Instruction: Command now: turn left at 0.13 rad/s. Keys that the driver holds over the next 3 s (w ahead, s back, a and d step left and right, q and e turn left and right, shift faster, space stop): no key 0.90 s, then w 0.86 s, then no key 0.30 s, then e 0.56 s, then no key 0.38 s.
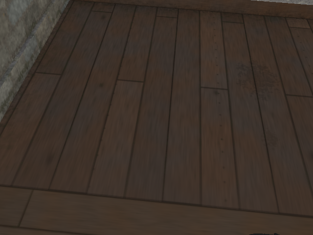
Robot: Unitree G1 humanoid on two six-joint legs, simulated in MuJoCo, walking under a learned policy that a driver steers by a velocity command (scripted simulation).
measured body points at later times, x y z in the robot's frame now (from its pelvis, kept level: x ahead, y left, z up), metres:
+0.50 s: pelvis +0.01 -0.04 +0.01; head +0.04 -0.04 +0.46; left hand +0.20 +0.17 -0.09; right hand +0.15 -0.28 -0.11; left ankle +0.01 +0.08 -0.72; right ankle +0.00 -0.14 -0.72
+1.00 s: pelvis +0.02 -0.05 +0.01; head +0.03 -0.06 +0.46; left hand +0.15 +0.17 -0.11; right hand +0.11 -0.29 -0.12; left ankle +0.01 +0.08 -0.72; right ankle +0.00 -0.14 -0.72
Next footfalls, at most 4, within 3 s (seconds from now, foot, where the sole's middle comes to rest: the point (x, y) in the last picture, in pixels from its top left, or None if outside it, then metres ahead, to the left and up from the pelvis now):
0.02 right None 0.04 -0.15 -0.76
1.24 left None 0.09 0.09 -0.76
1.58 right None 0.40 -0.10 -0.60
2.04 left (128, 175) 0.68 0.14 -0.60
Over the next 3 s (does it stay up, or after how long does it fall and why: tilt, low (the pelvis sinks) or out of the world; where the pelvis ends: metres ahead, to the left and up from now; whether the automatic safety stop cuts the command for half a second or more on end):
stays up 0.54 0.05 0.17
